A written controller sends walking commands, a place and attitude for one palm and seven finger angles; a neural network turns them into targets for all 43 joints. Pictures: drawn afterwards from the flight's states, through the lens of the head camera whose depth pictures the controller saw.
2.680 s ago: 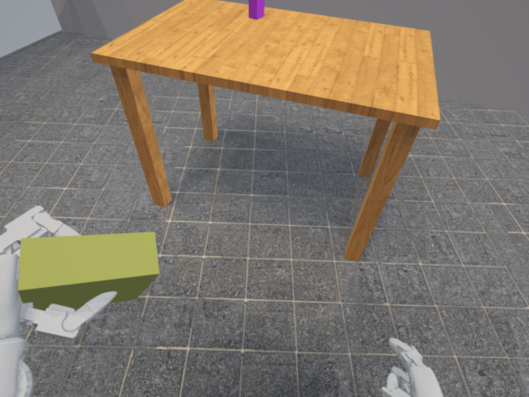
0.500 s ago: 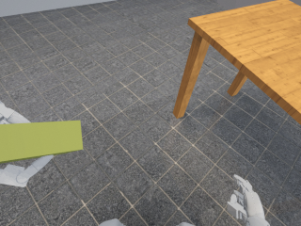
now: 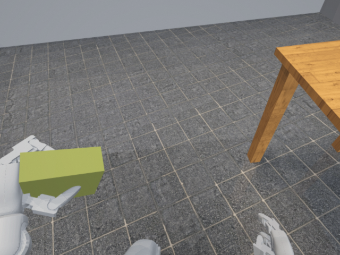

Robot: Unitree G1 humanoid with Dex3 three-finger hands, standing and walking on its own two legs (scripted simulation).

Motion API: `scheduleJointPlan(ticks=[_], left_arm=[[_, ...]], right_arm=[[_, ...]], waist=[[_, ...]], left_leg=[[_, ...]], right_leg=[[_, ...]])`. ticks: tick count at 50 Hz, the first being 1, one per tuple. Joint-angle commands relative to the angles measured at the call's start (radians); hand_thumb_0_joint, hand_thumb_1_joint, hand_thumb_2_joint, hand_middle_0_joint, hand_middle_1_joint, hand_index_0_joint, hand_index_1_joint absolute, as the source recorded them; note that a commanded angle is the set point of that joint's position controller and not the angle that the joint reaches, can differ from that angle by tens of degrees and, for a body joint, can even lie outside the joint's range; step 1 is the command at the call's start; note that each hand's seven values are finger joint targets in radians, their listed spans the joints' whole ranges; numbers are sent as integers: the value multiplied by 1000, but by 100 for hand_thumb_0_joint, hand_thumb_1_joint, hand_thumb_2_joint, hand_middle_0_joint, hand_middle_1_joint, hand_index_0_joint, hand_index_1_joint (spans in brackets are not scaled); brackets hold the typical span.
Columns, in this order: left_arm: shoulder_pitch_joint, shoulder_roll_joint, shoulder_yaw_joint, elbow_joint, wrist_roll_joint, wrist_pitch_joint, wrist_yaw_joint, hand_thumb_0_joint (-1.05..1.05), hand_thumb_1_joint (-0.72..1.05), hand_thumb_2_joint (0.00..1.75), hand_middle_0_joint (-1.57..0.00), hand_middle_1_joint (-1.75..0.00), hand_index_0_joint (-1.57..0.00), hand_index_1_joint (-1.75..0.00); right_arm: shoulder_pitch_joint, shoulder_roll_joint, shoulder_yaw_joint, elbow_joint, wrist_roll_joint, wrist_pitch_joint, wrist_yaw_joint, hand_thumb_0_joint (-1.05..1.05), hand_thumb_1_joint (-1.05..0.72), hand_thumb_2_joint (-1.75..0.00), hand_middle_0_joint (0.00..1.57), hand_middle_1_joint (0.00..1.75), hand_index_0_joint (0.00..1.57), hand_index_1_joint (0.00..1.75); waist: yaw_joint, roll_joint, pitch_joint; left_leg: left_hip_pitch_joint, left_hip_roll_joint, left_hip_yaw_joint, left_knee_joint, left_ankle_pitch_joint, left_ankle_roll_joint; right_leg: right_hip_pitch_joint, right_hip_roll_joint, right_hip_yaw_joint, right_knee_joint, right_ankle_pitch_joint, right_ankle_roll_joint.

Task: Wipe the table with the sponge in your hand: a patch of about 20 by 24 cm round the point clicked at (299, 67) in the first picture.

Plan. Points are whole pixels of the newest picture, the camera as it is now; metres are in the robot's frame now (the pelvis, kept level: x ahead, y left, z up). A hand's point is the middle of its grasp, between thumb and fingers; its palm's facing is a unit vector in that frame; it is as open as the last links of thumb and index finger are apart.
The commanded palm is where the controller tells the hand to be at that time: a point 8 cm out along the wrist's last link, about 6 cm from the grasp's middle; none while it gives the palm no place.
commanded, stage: walk to a spot facing it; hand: left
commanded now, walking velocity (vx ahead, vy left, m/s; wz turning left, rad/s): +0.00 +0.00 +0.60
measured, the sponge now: (75, 175) +0.23 +0.20 +0.13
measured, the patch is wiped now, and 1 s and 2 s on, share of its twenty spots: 0.00 0.00 0.00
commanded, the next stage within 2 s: turn to face it in 1.78 s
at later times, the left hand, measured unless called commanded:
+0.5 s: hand out of the picture +0.08 +0.30 +0.18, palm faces +0.62 -0.70 -0.36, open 9.1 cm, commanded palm +0.01 +0.32 +0.18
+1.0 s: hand out of the picture +0.05 +0.28 +0.18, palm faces +0.70 -0.52 -0.49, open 9.1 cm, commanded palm -0.02 +0.30 +0.18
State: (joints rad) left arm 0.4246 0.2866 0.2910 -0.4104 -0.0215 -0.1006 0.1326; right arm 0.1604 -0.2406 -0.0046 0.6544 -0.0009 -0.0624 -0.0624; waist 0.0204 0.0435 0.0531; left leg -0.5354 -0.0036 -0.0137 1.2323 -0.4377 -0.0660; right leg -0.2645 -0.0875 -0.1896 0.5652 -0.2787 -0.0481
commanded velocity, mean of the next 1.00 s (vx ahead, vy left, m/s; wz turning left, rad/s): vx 0.25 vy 0.00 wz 0.49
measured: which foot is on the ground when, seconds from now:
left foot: up 0.00-0.32, down 0.34-0.78, up 0.80-1.00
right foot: down 0.00-0.36, up 0.38-0.78, down 0.80-1.00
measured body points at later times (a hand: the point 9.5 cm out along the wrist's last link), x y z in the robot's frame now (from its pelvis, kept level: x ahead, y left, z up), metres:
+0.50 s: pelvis -0.06 +0.01 +0.00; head -0.06 +0.05 +0.45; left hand +0.04 +0.33 +0.20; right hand +0.15 -0.14 -0.08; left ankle -0.08 +0.12 -0.74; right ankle -0.02 -0.12 -0.65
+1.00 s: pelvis -0.02 -0.02 +0.01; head +0.01 -0.03 +0.46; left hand +0.01 +0.30 +0.21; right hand +0.24 -0.18 -0.10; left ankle -0.07 +0.13 -0.65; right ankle -0.02 -0.13 -0.74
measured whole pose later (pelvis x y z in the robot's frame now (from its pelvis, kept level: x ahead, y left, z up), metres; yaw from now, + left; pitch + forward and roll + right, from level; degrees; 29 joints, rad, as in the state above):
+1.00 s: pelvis -0.02 -0.02 +0.01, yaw +30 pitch +0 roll +3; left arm 0.53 0.38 0.35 -0.54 -0.02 -0.20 0.13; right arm 0.22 -0.26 -0.04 0.64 -0.01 -0.04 -0.07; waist -0.01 -0.01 0.04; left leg -0.57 0.07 0.06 1.06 -0.34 -0.04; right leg -0.12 -0.11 -0.22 0.46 -0.33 -0.01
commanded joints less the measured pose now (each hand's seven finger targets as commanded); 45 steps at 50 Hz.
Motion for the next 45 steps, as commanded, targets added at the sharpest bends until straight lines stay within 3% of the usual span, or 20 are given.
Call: scheduleJointPlan(ticks=[1, 5, 11, 15, 16, 17, 18, 19, 20, 23, 25, 31, 36, 37, 38, 39, 40, 41, 42, 45], left_arm=[[-63, 301, 191, -328, -13, -110, 36, 0, 10, 130, -120, -160, -120, -160], [25, 311, 252, -336, -26, -123, 59, 0, 10, 130, -120, -160, -120, -160], [134, 228, 215, -287, -33, -107, 68, 0, 10, 130, -120, -160, -120, -160], [57, 224, 186, -351, -32, -115, 68, 0, 10, 130, -120, -160, -120, -160], [29, 229, 173, -398, -36, -117, 65, 0, 10, 130, -120, -160, -120, -160], [-19, 232, 160, -456, -37, -130, 61, 0, 10, 130, -120, -160, -120, -160], [-46, 239, 148, -503, -33, -157, 53, 0, 10, 130, -120, -160, -120, -160], [-53, 273, 163, -486, 4, -174, 43, 0, 10, 130, -120, -160, -120, -160], [-113, 307, 171, -475, 25, -175, 28, 0, 10, 130, -120, -160, -120, -160], [-105, 261, 148, -485, 25, -171, 27, 0, 10, 130, -120, -160, -120, -160], [-45, 233, 144, -465, 8, -156, 27, 0, 10, 130, -120, -160, -120, -160], [-7, 181, 130, -260, -15, -134, 13, 0, 10, 130, -120, -160, -120, -160], [-97, 203, 120, -283, -5, -125, 13, 0, 10, 130, -120, -160, -120, -160], [-116, 194, 104, -305, -3, -124, 10, 0, 10, 130, -120, -160, -120, -160], [-114, 223, 116, -312, 7, -121, 10, 0, 10, 130, -120, -160, -120, -160], [-127, 261, 131, -330, 14, -113, 14, 0, 10, 130, -120, -160, -120, -160], [-157, 323, 168, -349, 2, -112, 20, 0, 10, 130, -120, -160, -120, -160], [-170, 329, 192, -359, -10, -122, 28, 0, 10, 130, -120, -160, -120, -160], [-153, 305, 182, -372, -6, -130, 31, 0, 10, 130, -120, -160, -120, -160], [17, 306, 224, -338, -11, -149, 23, 0, 10, 130, -120, -160, -120, -160]], right_arm=[[-131, -41, -32, -189, 4, -40, -31, 0, -90, -90, 20, 30, 20, 30], [-92, -54, -50, -220, -12, -40, -42, 0, -90, -90, 20, 30, 20, 30], [-33, -57, -54, -253, -6, -23, -30, 0, -90, -90, 20, 30, 20, 30], [6, -60, -48, -261, -9, -8, -26, 0, -90, -90, 20, 30, 20, 30], [10, -69, -52, -260, -9, -8, -28, 0, -90, -90, 20, 30, 20, 30], [0, -89, -49, -270, -12, -18, -28, 0, -90, -90, 20, 30, 20, 30], [-7, -108, -51, -269, -15, -42, -22, 0, -90, -90, 20, 30, 20, 30], [14, -90, -45, -234, -18, -61, -7, 0, -90, -90, 20, 30, 20, 30], [-32, -81, -32, -215, -23, -72, 0, 0, -90, -90, 20, 30, 20, 30], [-12, -89, -59, -188, 7, -96, 16, 0, -90, -90, 20, 30, 20, 30], [0, -79, -54, -183, 12, -94, 24, 0, -90, -90, 20, 30, 20, 30], [-2, -70, -32, -163, 10, -75, 12, 0, -90, -90, 20, 30, 20, 30], [-39, -61, -18, -167, -7, -71, 3, 0, -90, -90, 20, 30, 20, 30], [-56, -52, -12, -174, -7, -70, 4, 0, -90, -90, 20, 30, 20, 30], [-48, -39, -9, -170, -4, -69, 7, 0, -90, -90, 20, 30, 20, 30], [-44, -12, -10, -174, 1, -66, 12, 0, -90, -90, 20, 30, 20, 30], [-87, -39, -22, -182, 3, -75, 1, 0, -90, -90, 20, 30, 20, 30], [-115, -69, -26, -168, -16, -76, -4, 0, -90, -90, 20, 30, 20, 30], [-95, -55, -29, -166, -13, -77, 3, 0, -90, -90, 20, 30, 20, 30], [-82, -64, -41, -169, -2, -47, -4, 0, -90, -90, 20, 30, 20, 30]], waist=[[-21, -145, -117], [4, -146, -175], [21, -227, -239], [-21, -192, -240], [-39, -121, -241], [-42, 30, -221], [-31, 295, -164], [-18, 299, -148], [-28, 257, -80], [-26, 228, -85], [-30, 249, -97], [-29, 189, -71], [-5, 197, -91], [6, 182, -103], [10, 74, -122], [13, -180, -138], [16, -306, -83], [14, -146, -65], [-9, -153, -116], [-7, -109, -14]], left_leg=[[-40, 41, 32, 55, 56, -19], [11, 57, 95, -223, 32, -4], [84, 70, 123, -511, -56, 23], [235, 36, 127, -715, 86, 45], [322, 48, 112, -795, 159, 61], [368, 150, -57, -877, 253, 128], [466, 366, -382, -921, 602, 250], [479, 458, -520, -929, 662, 326], [385, 437, -514, -949, 509, 330], [385, 284, -291, -932, 319, 263], [361, 225, -225, -950, 228, 231], [256, 214, -245, -1027, -56, 250], [198, 184, -245, -956, -99, 230], [117, 164, -234, -888, -97, 209], [13, 114, -171, -736, -84, 170], [-186, 22, -41, -446, -114, 110], [-283, -18, 0, -130, -121, 61], [-279, 16, -40, -2, -74, 49], [-262, 48, -51, 32, 6, 42], [-226, 91, 2, 7, 91, 17]], right_leg=[[120, -248, 108, -249, 375, -12], [217, -272, 124, -240, 447, -45], [301, -334, 134, -160, 524, -76], [180, -303, 87, -70, 344, -14], [115, -280, 62, 30, 267, 22], [-17, -188, 32, 206, 102, 68], [-282, -34, 17, 417, -285, 127], [-396, -16, 109, 587, -385, 110], [-422, -62, 179, 644, -296, 101], [-402, -22, 148, 637, -138, 121], [-355, 14, 110, 622, -100, 127], [-205, 45, 66, 369, -139, 133], [44, 100, 14, 5, -222, 114], [166, 83, 33, -129, -177, 102], [293, -2, 124, -244, -142, 66], [422, -235, 381, -341, -253, -18], [330, -427, 654, -402, -273, -95], [263, -452, 587, -400, -195, -104], [268, -413, 520, -368, -193, -106], [168, -305, 297, -332, 72, -78]])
